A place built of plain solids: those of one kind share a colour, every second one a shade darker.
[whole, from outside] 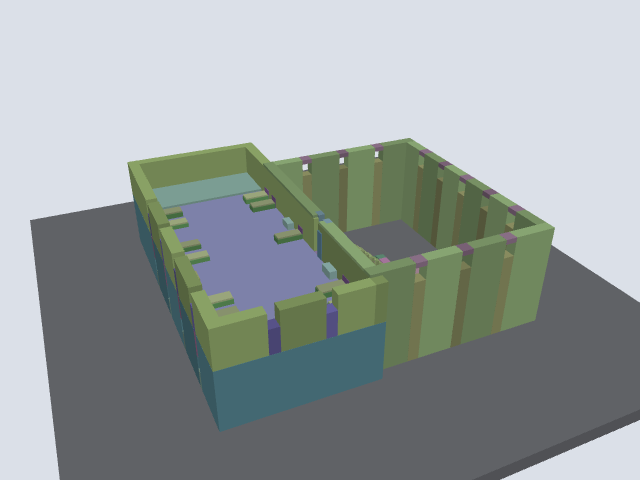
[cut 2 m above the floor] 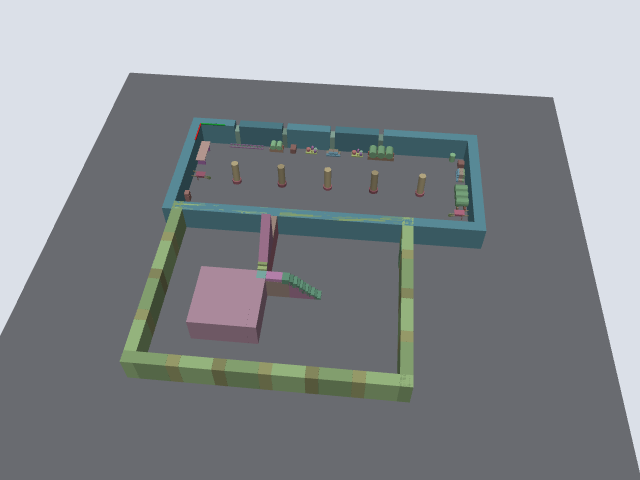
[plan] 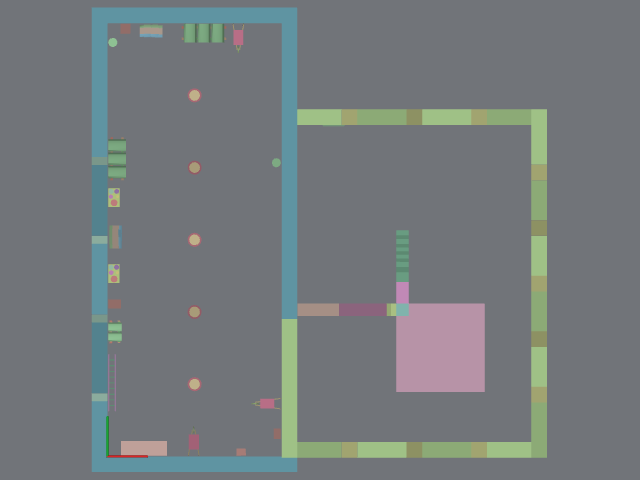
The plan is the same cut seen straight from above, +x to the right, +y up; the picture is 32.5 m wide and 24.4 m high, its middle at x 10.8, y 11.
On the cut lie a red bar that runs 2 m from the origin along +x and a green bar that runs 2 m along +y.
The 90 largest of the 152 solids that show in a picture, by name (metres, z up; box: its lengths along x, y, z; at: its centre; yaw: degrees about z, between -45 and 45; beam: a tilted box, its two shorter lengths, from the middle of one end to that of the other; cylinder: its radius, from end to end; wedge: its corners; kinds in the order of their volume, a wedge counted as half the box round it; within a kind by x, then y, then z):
{
 "wall_vestibule_1": {"box": [0.8, 7.05, 7.73], "at": [9.25, 3.46, 3.56]},
 "wall_vestibule_2": {"box": [0.8, 9.72, 7.73], "at": [9.25, 12.78, 3.56]},
 "wall_vestibule_3": {"box": [3.05, 0.8, 7.73], "at": [10.37, 0.33, 3.56]},
 "wall_vestibule_4": {"box": [3.05, 0.8, 7.73], "at": [10.37, 17.24, 3.56]},
 "wall_vestibule_5": {"box": [2.5, 0.8, 7.73], "at": [13.95, 0.33, 3.56]},
 "wall_vestibule_6": {"box": [2.5, 0.8, 7.73], "at": [13.95, 17.24, 3.56]},
 "wall_vestibule_7": {"box": [2.5, 0.8, 7.73], "at": [17.24, 0.33, 3.56]},
 "wall_vestibule_8": {"box": [2.5, 0.8, 7.73], "at": [17.24, 17.24, 3.56]},
 "wall_vestibule_9": {"box": [3.05, 0.8, 7.73], "at": [20.82, 0.33, 3.56]},
 "wall_vestibule_10": {"box": [3.05, 0.8, 7.73], "at": [20.82, 17.24, 3.56]},
 "wall_vestibule_11": {"box": [0.8, 2.81, 7.73], "at": [21.94, 1.34, 3.56]},
 "wall_vestibule_12": {"box": [0.8, 2.02, 7.73], "at": [21.94, 4.55, 3.56]},
 "wall_vestibule_13": {"box": [0.8, 2.02, 7.73], "at": [21.94, 7.38, 3.56]},
 "wall_vestibule_14": {"box": [0.8, 2.02, 7.73], "at": [21.94, 10.2, 3.56]},
 "wall_vestibule_15": {"box": [0.8, 2.02, 7.73], "at": [21.94, 13.02, 3.56]},
 "wall_vestibule_16": {"box": [0.8, 2.81, 7.73], "at": [21.94, 16.24, 3.56]},
 "wall_undercroft_1": {"box": [0.8, 3.6, 4.72], "at": [-0.4, 1.0, 2.06]},
 "wall_undercroft_2": {"box": [0.8, 3.6, 4.72], "at": [-0.4, 5.0, 2.06]},
 "wall_undercroft_3": {"box": [0.8, 3.6, 4.72], "at": [-0.4, 9.01, 2.06]},
 "wall_undercroft_4": {"box": [0.8, 3.6, 4.72], "at": [-0.4, 13.01, 2.06]},
 "wall_undercroft_5": {"box": [0.8, 7.61, 4.72], "at": [-0.4, 19.02, 2.06]},
 "wall_undercroft_6": {"box": [10.45, 0.8, 4.72], "at": [4.42, -0.4, 2.06]},
 "wall_undercroft_7": {"box": [10.45, 0.8, 4.72], "at": [4.42, 22.42, 2.06]},
 "wall_undercroft_8": {"box": [0.8, 23.62, 4.72], "at": [9.25, 11.01, 2.06]},
 "wall_dorter_1": {"box": [0.8, 3.53, 2.8], "at": [-0.4, 0.96, 5.83]},
 "wall_dorter_2": {"box": [0.8, 3.45, 2.8], "at": [-0.4, 5.0, 5.83]},
 "wall_dorter_3": {"box": [0.8, 3.45, 2.8], "at": [-0.4, 9.01, 5.83]},
 "wall_dorter_4": {"box": [0.8, 3.45, 2.8], "at": [-0.4, 13.01, 5.83]},
 "wall_dorter_5": {"box": [0.8, 7.53, 2.8], "at": [-0.4, 19.05, 5.83]},
 "wall_dorter_6": {"box": [3.16, 0.8, 2.8], "at": [0.78, -0.4, 5.83]},
 "wall_dorter_7": {"box": [2.73, 0.8, 2.8], "at": [4.42, -0.4, 5.83]},
 "wall_dorter_8": {"box": [10.45, 0.8, 2.8], "at": [4.42, 22.42, 5.83]},
 "wall_dorter_9": {"box": [3.16, 0.8, 2.8], "at": [8.07, -0.4, 5.83]},
 "wall_dorter_10": {"box": [0.8, 7.94, 2.8], "at": [9.25, 3.17, 5.83]},
 "wall_dorter_11": {"box": [0.8, 15.05, 2.8], "at": [9.25, 15.3, 5.83]},
 "floor_dorter_1": {"box": [8.85, 22.02, 0.4], "at": [4.42, 11.01, 4.53]},
 "floor_podium_1": {"box": [4.5, 3.86, 2.3], "at": [16.92, 5.2, 0.85]},
 "floor_podium_2": {"box": [3.86, 0.64, 2.3], "at": [17.24, 7.45, 0.85]},
 "wall_vestibule_under_light_1": {"box": [0.8, 0.8, 6.38], "at": [12.3, 0.33, 2.89]},
 "wall_vestibule_under_light_2": {"box": [0.8, 0.8, 6.38], "at": [12.3, 17.24, 2.89]},
 "wall_vestibule_under_light_3": {"box": [0.8, 0.8, 6.38], "at": [15.6, 0.33, 2.89]},
 "wall_vestibule_under_light_4": {"box": [0.8, 0.8, 6.38], "at": [15.6, 17.24, 2.89]},
 "wall_vestibule_under_light_5": {"box": [0.8, 0.8, 6.38], "at": [18.89, 0.33, 2.89]},
 "wall_vestibule_under_light_6": {"box": [0.8, 0.8, 6.38], "at": [18.89, 17.24, 2.89]},
 "wall_vestibule_under_light_7": {"box": [0.8, 0.8, 6.38], "at": [21.94, 3.14, 2.89]},
 "wall_vestibule_under_light_8": {"box": [0.8, 0.8, 6.38], "at": [21.94, 5.96, 2.89]},
 "wall_vestibule_under_light_9": {"box": [0.8, 0.8, 6.38], "at": [21.94, 8.79, 2.89]},
 "wall_vestibule_under_light_10": {"box": [0.8, 0.8, 6.38], "at": [21.94, 11.61, 2.89]},
 "wall_vestibule_under_light_11": {"box": [0.8, 0.8, 6.38], "at": [21.94, 14.43, 2.89]},
 "mass_under_upper_1": {"box": [5.66, 0.64, 2.0], "at": [12.48, 7.45, 0.7]},
 "mass_under_head_1": {"box": [2.13, 0.64, 2.73], "at": [10.72, 7.45, 3.06]},
 "mass_under_head_2": {"box": [0.64, 1.58, 2.0], "at": [14.99, 8.56, 0.7]},
 "floor_dais_1": {"box": [8.85, 3.67, 0.17], "at": [4.42, 20.18, 4.82]},
 "bed_frame_dorter_1": {"box": [1.88, 0.75, 0.31], "at": [0.97, 11.69, 4.89]},
 "bed_frame_dorter_2": {"box": [1.88, 0.8, 0.31], "at": [0.97, 15.17, 4.88]},
 "bed_frame_dorter_3": {"box": [1.89, 0.86, 0.38], "at": [0.98, 16.97, 4.92]},
 "bed_frame_dorter_4": {"box": [1.96, 0.82, 0.34], "at": [1.01, 4.59, 4.9]},
 "bed_frame_dorter_5": {"box": [1.99, 0.78, 0.31], "at": [1.03, 9.94, 4.89]},
 "bed_frame_dorter_6": {"box": [1.89, 0.87, 0.37], "at": [7.87, 2.84, 4.91]},
 "bed_frame_dorter_7": {"box": [1.9, 0.77, 0.36], "at": [7.87, 10.05, 4.91]},
 "bed_frame_dorter_8": {"box": [1.9, 0.88, 0.38], "at": [7.87, 16.92, 4.92]},
 "bed_frame_dorter_9": {"box": [1.88, 0.8, 0.37], "at": [7.88, 15.35, 4.91]},
 "fill_under_steps_1": {"wedge": [[11.77, 7.14, 1.7], [11.77, 7.14, 4.53], [11.77, 7.77, 1.7], [11.77, 7.77, 4.53], [14.79, 7.14, 1.7], [14.79, 7.14, 1.76], [14.79, 7.77, 1.7], [14.79, 7.77, 1.76]]},
 "fill_under_steps_2": {"wedge": [[14.67, 9.34, -0.3], [14.67, 9.34, 1.79], [14.67, 11.61, -0.3], [14.67, 11.61, -0.24], [15.31, 9.34, -0.3], [15.31, 9.34, 1.79], [15.31, 11.61, -0.3], [15.31, 11.61, -0.24]]},
 "wall_dorter_under_light_1": {"box": [0.8, 0.55, 1.75], "at": [-0.4, 3.0, 5.3]},
 "wall_dorter_under_light_2": {"box": [0.7, 0.8, 1.75], "at": [2.71, -0.4, 5.3]},
 "wall_dorter_under_light_3": {"box": [0.7, 0.8, 1.75], "at": [6.14, -0.4, 5.3]},
 "pier_undercroft_1": {"cylinder": 0.27, "from": [4.42, 3.67, 0.28], "to": [4.42, 3.67, 2.41]},
 "pier_undercroft_2": {"cylinder": 0.27, "from": [4.42, 7.34, 0.26], "to": [4.42, 7.34, 2.41]},
 "pier_undercroft_3": {"cylinder": 0.27, "from": [4.42, 11.01, 0.24], "to": [4.42, 11.01, 2.41]},
 "pier_undercroft_4": {"cylinder": 0.27, "from": [4.42, 14.68, 0.25], "to": [4.42, 14.68, 2.41]},
 "pier_undercroft_5": {"cylinder": 0.27, "from": [4.42, 18.35, 0.25], "to": [4.42, 18.35, 2.41]},
 "wall_undercroft_under_light_1": {"box": [0.8, 0.4, 1.75], "at": [-0.4, 3.0, 0.57]},
 "wall_undercroft_under_light_2": {"box": [0.8, 0.4, 1.75], "at": [-0.4, 7.01, 0.57]},
 "wall_undercroft_under_light_3": {"box": [0.8, 0.4, 1.75], "at": [-0.4, 11.01, 0.57]},
 "wall_undercroft_under_light_4": {"box": [0.8, 0.4, 1.75], "at": [-0.4, 15.01, 0.57]},
 "wall_vestibule_over_light_1": {"box": [0.8, 0.8, 0.35], "at": [12.3, 0.33, 7.25]},
 "wall_vestibule_over_light_2": {"box": [0.8, 0.8, 0.35], "at": [12.3, 17.24, 7.25]},
 "wall_vestibule_over_light_3": {"box": [0.8, 0.8, 0.35], "at": [15.6, 0.33, 7.25]},
 "wall_vestibule_over_light_4": {"box": [0.8, 0.8, 0.35], "at": [15.6, 17.24, 7.25]},
 "wall_vestibule_over_light_5": {"box": [0.8, 0.8, 0.35], "at": [18.89, 0.33, 7.25]},
 "wall_vestibule_over_light_6": {"box": [0.8, 0.8, 0.35], "at": [18.89, 17.24, 7.25]},
 "wall_vestibule_over_light_7": {"box": [0.8, 0.8, 0.35], "at": [21.94, 5.96, 7.25]},
 "wall_vestibule_over_light_8": {"box": [0.8, 0.8, 0.35], "at": [21.94, 8.79, 7.25]},
 "wall_vestibule_over_light_9": {"box": [0.8, 0.8, 0.35], "at": [21.94, 11.61, 7.25]},
 "wall_vestibule_over_light_10": {"box": [0.8, 0.8, 0.35], "at": [21.94, 14.43, 7.25]},
 "wall_wallhead_1": {"box": [0.45, 0.6, 3.0], "at": [9.43, 8.07, 5.93]},
 "chest_dorter_1": {"box": [0.52, 1.15, 0.57], "at": [8.56, 4.69, 5.02]},
 "chest_dorter_2": {"box": [0.5, 1.01, 0.49], "at": [8.57, 11.79, 4.98]},
 "floor_turn_1": {"box": [1.22, 0.64, 0.3], "at": [14.7, 7.45, 1.85]}
}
